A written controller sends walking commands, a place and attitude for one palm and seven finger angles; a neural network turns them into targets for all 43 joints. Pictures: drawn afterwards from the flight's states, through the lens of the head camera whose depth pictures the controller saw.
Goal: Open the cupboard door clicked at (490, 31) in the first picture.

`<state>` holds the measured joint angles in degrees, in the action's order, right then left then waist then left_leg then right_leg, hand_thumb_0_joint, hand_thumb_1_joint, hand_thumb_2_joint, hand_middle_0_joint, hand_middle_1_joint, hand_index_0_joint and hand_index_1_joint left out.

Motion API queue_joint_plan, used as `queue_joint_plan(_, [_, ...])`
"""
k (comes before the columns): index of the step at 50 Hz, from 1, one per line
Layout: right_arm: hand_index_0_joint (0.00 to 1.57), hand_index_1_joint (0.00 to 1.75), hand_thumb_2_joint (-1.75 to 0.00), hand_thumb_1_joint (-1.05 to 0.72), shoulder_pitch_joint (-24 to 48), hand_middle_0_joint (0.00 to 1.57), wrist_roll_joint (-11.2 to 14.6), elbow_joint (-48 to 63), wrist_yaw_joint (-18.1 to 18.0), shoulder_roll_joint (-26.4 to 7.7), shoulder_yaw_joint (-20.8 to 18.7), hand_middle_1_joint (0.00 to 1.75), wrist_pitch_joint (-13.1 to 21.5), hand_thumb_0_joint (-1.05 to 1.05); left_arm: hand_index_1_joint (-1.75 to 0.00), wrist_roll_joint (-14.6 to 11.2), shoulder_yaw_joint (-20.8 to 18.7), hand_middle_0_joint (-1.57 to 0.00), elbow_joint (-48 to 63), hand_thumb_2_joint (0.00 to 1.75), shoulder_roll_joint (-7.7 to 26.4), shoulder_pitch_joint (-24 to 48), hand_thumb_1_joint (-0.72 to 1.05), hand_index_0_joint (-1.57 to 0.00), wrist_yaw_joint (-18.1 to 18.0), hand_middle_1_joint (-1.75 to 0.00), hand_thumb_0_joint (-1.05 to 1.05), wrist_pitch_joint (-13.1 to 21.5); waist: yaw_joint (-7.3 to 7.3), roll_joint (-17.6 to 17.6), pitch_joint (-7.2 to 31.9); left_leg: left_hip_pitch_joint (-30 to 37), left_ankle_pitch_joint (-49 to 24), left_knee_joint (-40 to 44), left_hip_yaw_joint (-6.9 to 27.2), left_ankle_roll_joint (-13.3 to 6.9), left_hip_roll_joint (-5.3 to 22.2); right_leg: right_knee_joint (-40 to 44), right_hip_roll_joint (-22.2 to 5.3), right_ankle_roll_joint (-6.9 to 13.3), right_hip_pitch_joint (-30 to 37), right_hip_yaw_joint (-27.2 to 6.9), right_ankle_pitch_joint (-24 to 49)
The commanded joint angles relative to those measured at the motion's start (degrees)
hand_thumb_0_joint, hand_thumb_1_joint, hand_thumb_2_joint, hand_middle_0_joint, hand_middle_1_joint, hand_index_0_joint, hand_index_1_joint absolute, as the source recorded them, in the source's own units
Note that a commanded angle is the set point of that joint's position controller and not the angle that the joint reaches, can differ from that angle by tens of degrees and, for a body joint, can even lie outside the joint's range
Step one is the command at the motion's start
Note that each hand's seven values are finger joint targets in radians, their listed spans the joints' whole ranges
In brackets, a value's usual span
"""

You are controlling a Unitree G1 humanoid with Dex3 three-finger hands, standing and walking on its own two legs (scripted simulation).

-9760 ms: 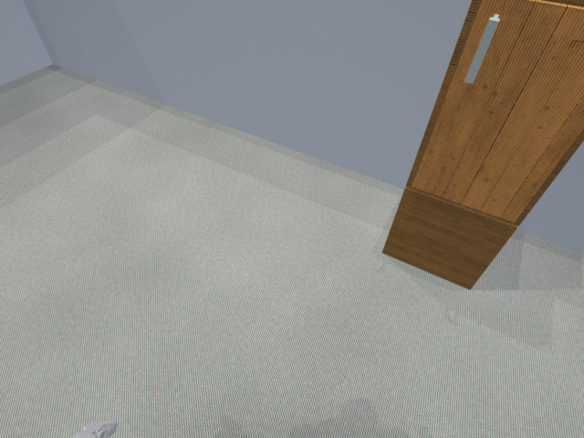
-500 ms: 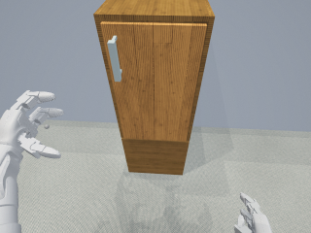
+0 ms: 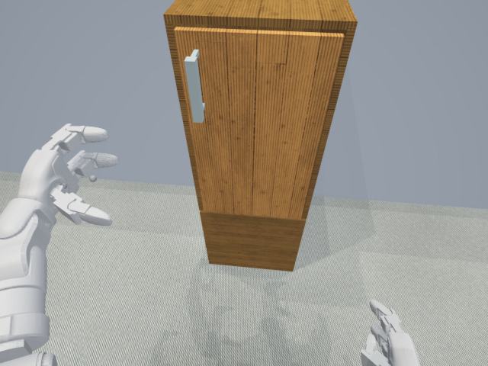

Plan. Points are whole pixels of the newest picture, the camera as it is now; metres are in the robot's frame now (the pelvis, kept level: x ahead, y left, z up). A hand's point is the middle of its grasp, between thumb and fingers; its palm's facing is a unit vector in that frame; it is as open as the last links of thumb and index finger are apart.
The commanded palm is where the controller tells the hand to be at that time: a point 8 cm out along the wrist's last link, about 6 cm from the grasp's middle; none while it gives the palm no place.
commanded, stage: move the hooked fingers beside the handle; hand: left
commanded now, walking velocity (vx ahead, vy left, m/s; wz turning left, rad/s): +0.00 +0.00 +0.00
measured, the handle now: (197, 87) +0.62 +0.17 +0.15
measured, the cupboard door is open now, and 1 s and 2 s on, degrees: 0 0 0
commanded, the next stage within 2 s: none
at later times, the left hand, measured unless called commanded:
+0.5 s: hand (124, 142) +0.41 +0.25 +0.16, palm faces +0.00 -1.00 -0.01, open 14.0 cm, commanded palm +0.40 +0.30 +0.15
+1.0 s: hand (148, 115) +0.50 +0.23 +0.16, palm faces -0.03 -1.00 +0.00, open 14.0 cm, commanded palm +0.49 +0.29 +0.15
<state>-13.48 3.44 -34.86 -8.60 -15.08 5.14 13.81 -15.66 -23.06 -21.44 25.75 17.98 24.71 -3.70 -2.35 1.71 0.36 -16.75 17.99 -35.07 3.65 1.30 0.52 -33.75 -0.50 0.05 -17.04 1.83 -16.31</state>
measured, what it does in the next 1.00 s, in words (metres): stands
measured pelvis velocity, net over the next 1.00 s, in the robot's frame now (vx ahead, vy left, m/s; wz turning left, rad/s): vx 0.00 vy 0.01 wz -0.04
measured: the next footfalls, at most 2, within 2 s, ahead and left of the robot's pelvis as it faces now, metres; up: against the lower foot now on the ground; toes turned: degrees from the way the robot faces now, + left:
none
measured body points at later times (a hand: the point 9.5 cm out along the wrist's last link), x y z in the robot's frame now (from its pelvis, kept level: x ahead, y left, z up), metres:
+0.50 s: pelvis +0.01 +0.00 +0.00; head +0.04 -0.01 +0.45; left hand +0.41 +0.30 +0.16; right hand +0.12 -0.27 -0.10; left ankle +0.01 +0.14 -0.73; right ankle +0.02 -0.12 -0.73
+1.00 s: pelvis +0.00 +0.01 -0.01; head +0.08 +0.02 +0.43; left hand +0.49 +0.29 +0.16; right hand +0.03 -0.27 -0.12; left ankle +0.01 +0.14 -0.73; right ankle +0.02 -0.12 -0.73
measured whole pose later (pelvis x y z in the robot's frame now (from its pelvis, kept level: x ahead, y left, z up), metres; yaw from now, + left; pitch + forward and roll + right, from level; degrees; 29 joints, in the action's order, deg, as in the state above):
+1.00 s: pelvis +0.00 +0.01 -0.01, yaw -2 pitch +11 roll -1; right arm -22.3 1.5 -37.5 -5.1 -16.6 2.9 4.2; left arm -6.9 -25.0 -67.0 37.4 55.4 23.7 9.6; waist 7.0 0.2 2.9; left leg -32.7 20.2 -41.5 2.0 0.8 1.5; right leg -38.4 0.6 -0.5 -33.0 0.1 -16.8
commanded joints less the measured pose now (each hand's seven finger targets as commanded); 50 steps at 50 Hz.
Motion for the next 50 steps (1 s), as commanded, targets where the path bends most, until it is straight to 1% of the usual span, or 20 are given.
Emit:
queue_joint_plan(1, [0.20, 0.30, -0.90, -0.90, 3.7, 0.20, 0.1, 8.3, -0.5, -7.8, -3.3, 0.30, 2.6, 0.00, -1.20, -0.8, -4.3, -0.30, 8.8, 0.30, 16.9, 24.7, -0.50, -0.30, -0.6, -1.20, 0.00, 5.0, 1.90, 4.5, 13.7, 4.7, -9.0, 5.3, -1.7, -2.2, -1.5, 4.8, 1.1, 1.5, 2.2, 0.4, 8.5])
queue_joint_plan(3, [0.20, 0.30, -0.90, -0.90, 3.3, 0.20, 0.0, 8.1, -0.2, -8.0, -3.2, 0.30, 2.1, 0.00, -1.20, -0.7, -4.4, -0.30, 5.0, 0.30, 17.5, 26.0, -0.50, -0.30, -0.8, -1.20, 0.00, 5.0, 2.15, 2.1, 12.6, 2.8, -8.4, 5.4, -1.7, -2.2, -1.4, 5.0, 1.0, 1.3, 2.1, 0.3, 8.2])
queue_joint_plan(6, [0.20, 0.30, -0.90, -0.90, 2.4, 0.20, -0.1, 8.5, 0.3, -8.2, -3.7, 0.30, 1.3, 0.00, -1.20, -0.5, -6.4, -0.30, 2.3, 0.30, 19.0, 25.1, -0.50, -0.30, -0.8, -1.20, 0.00, 5.0, 1.27, 2.6, 15.8, 2.7, -11.5, 4.6, -2.3, -2.4, -1.6, 3.7, 0.8, 1.4, 3.6, 0.1, 12.4])
queue_joint_plan(7, [0.20, 0.30, -0.90, -0.90, 2.0, 0.20, -0.2, 8.7, 0.6, -8.5, -3.8, 0.30, 1.0, 0.00, -1.20, -0.6, -7.7, -0.30, 1.0, 0.30, 20.7, 23.9, -0.50, -0.30, -0.9, -1.20, 0.00, 5.1, 0.81, 1.1, 15.9, 1.5, -12.1, 4.3, -2.5, -2.4, -1.5, 3.5, 0.9, 1.4, 4.6, -0.1, 13.0])
queue_joint_plan(9, [0.20, 0.30, -0.90, -0.90, 1.4, 0.20, 0.0, 8.7, 0.8, -8.6, -4.0, 0.30, 0.3, 0.00, -1.20, -0.4, -6.9, -0.30, -0.3, 0.30, 20.5, 27.0, -0.50, -0.30, -0.5, -1.20, 0.00, 5.4, 1.73, 1.2, 15.5, 1.0, -12.9, 3.9, -2.9, -2.5, -1.4, 3.1, 0.8, 1.2, 3.9, -0.3, 15.1])
queue_joint_plan(16, [0.20, 0.30, -0.90, -0.90, -1.6, 0.20, -0.2, 8.5, 1.4, -9.1, -5.0, 0.30, -1.1, 0.00, -1.20, 0.0, -6.2, -0.30, -1.4, 0.30, 20.6, 32.6, -0.50, -0.30, 0.3, -1.20, 0.00, 8.3, 2.82, 2.9, 19.5, 1.9, -15.9, 2.3, -3.5, -2.6, -1.4, 1.7, 1.0, 1.1, 3.8, -0.9, 19.7])
queue_joint_plan(18, [0.20, 0.30, -0.90, -0.90, -2.5, 0.20, -0.2, 7.9, 1.4, -9.5, -5.1, 0.30, -1.5, 0.00, -1.20, 0.1, -6.8, -0.30, -4.1, 0.30, 22.1, 34.6, -0.50, -0.30, 0.4, -1.20, 0.00, 8.6, 3.52, 1.1, 18.5, 0.4, -14.9, 2.1, -3.4, -2.7, -1.2, 1.8, 1.2, 0.9, 3.2, -1.1, 19.1])
queue_joint_plan(22, [0.20, 0.30, -0.90, -0.90, -3.7, 0.20, -0.1, 7.2, 1.4, -9.6, -5.2, 0.30, -2.4, 0.00, -1.20, 0.9, -3.1, -0.30, -7.3, 0.30, 19.7, 39.6, -0.50, -0.30, 0.6, -1.20, 0.00, 8.7, 4.73, 2.7, 18.0, 0.5, -14.0, 1.7, -3.4, -2.8, -1.4, 1.8, 1.3, 1.1, 0.8, -1.1, 17.7])
queue_joint_plan(23, [0.20, 0.30, -0.90, -0.90, -4.0, 0.20, -0.2, 6.9, 1.6, -9.6, -5.3, 0.30, -2.5, 0.00, -1.20, 1.3, -3.4, -0.30, -8.8, 0.30, 20.6, 40.8, -0.50, -0.30, 0.4, -1.20, 0.00, 8.6, 4.71, 3.8, 17.8, 0.1, -13.4, 1.7, -3.1, -2.7, -1.4, 1.9, 1.2, 1.1, 0.1, -1.1, 17.0])
queue_joint_plan(27, [0.20, 0.30, -0.90, -0.90, -6.1, 0.20, -0.6, 6.1, 1.7, -10.3, -5.4, 0.30, -3.6, 0.00, -1.20, 2.1, -7.3, -0.30, -14.4, 0.30, 26.1, 43.9, -0.50, -0.30, -0.5, -1.20, 0.00, 10.1, 4.68, 0.0, 19.4, -2.5, -12.7, 1.0, -2.9, -2.9, -1.3, 1.4, 1.3, 0.9, 1.3, -1.6, 16.5])
queue_joint_plan(31, [0.20, 0.30, -0.90, -0.90, -6.7, 0.20, -0.8, 6.5, 2.4, -9.7, -5.5, 0.30, -4.3, 0.00, -1.20, 3.3, -4.2, -0.30, -14.6, 0.30, 23.2, 46.7, -0.50, -0.30, -0.6, -1.20, 0.00, 12.7, 4.95, 4.6, 22.9, -0.5, -15.5, 0.2, -3.2, -2.7, -1.3, 0.1, 1.5, 1.2, 0.8, -1.4, 19.4])
queue_joint_plan(35, [0.20, 0.30, -0.90, -0.90, -8.8, 0.20, -0.8, 5.2, 2.7, -10.5, -5.6, 0.30, -5.6, 0.00, -1.20, 3.9, -5.6, -0.30, -23.9, 0.30, 25.7, 48.9, -0.50, -0.30, -0.7, -1.20, 0.00, 12.6, 6.27, 0.1, 19.4, -4.7, -12.1, 0.1, -3.2, -2.9, -0.9, 0.4, 1.5, 0.8, -1.0, -1.4, 16.9])
queue_joint_plan(37, [0.20, 0.30, -0.90, -0.90, -9.4, 0.20, -0.9, 5.1, 2.7, -10.8, -5.8, 0.30, -6.2, 0.00, -1.20, 4.3, -5.9, -0.30, -25.5, 0.30, 27.0, 51.8, -0.50, -0.30, -0.6, -1.20, 0.00, 12.9, 6.48, -0.1, 20.5, -5.7, -11.7, -0.4, -3.5, -3.1, -1.0, 0.2, 1.4, 0.7, -0.6, -1.9, 16.6])
queue_joint_plan(41, [0.20, 0.30, -0.90, -0.90, -11.1, 0.20, -1.2, 4.0, 2.9, -10.6, -5.6, 0.30, -6.9, 0.00, -1.20, 7.0, -2.6, -0.30, -29.2, 0.30, 26.4, 59.8, -0.50, -0.30, -1.1, -1.20, 0.00, 14.8, 8.58, 3.6, 19.4, -5.9, -10.0, -0.7, -2.8, -2.9, -0.8, 0.1, 1.4, 0.7, -5.1, -1.6, 13.6])
queue_joint_plan(43, [0.20, 0.30, -0.90, -0.90, -12.0, 0.20, -1.4, 3.9, 2.9, -10.8, -6.0, 0.30, -7.2, 0.00, -1.20, 7.2, -3.4, -0.30, -28.2, 0.30, 27.7, 61.5, -0.50, -0.30, -1.4, -1.20, 0.00, 16.8, 8.67, 4.0, 23.6, -4.2, -11.3, -1.4, -2.5, -2.9, -0.7, -0.7, 1.7, 0.8, -4.5, -1.6, 14.4])
queue_joint_plan(44, [0.20, 0.30, -0.90, -0.90, -12.5, 0.20, -1.5, 3.5, 2.9, -10.7, -5.8, 0.30, -7.4, 0.00, -1.20, 7.2, -1.8, -0.30, -29.1, 0.30, 25.9, 63.3, -0.50, -0.30, -1.3, -1.20, 0.00, 17.3, 9.56, 4.8, 23.7, -3.4, -11.6, -1.5, -2.4, -2.8, -0.6, -0.7, 1.8, 0.8, -5.6, -1.5, 14.6])
queue_joint_plan(46, [0.20, 0.30, -0.90, -0.90, -13.6, 0.20, -1.7, 2.5, 2.9, -11.0, -5.9, 0.30, -7.6, 0.00, -1.20, 7.0, -2.5, -0.30, -31.6, 0.30, 26.6, 65.0, -0.50, -0.30, -1.2, -1.20, 0.00, 17.7, 10.07, 4.3, 24.4, -4.2, -11.0, -2.0, -2.3, -2.7, -0.4, -0.8, 1.9, 0.7, -6.0, -1.4, 14.0])
queue_joint_plan(47, [0.20, 0.30, -0.90, -0.90, -14.4, 0.20, -1.8, 2.0, 2.9, -11.4, -5.9, 0.30, -7.9, 0.00, -1.20, 6.8, -4.0, -0.30, -33.6, 0.30, 28.2, 65.2, -0.50, -0.30, -1.3, -1.20, 0.00, 17.7, 10.23, 2.0, 23.9, -5.2, -11.5, -2.1, -2.1, -3.0, -0.4, -0.9, 2.0, 0.7, -5.8, -1.3, 14.4])
queue_joint_plan(48, [0.20, 0.30, -0.90, -0.90, -14.8, 0.20, -1.8, 1.9, 2.9, -11.6, -5.9, 0.30, -8.2, 0.00, -1.20, 7.2, -4.8, -0.30, -34.8, 0.30, 29.9, 65.8, -0.50, -0.30, -1.3, -1.20, 0.00, 17.5, 9.98, 3.3, 24.8, -5.8, -11.1, -2.1, -2.1, -2.8, -0.3, -1.1, 1.9, 0.6, -5.7, -1.4, 14.2])
queue_joint_plan(50, [0.20, 0.30, -0.90, -0.90, -15.5, 0.20, -1.9, 1.5, 3.2, -11.4, -5.8, 0.30, -8.6, 0.00, -1.20, 8.3, -3.1, -0.30, -36.6, 0.30, 28.6, 67.1, -0.50, -0.30, -1.5, -1.20, 0.00, 16.9, 10.59, 5.5, 23.9, -5.9, -11.4, -2.1, -2.0, -2.7, -0.3, -1.2, 1.9, 0.7, -7.7, -1.1, 13.9])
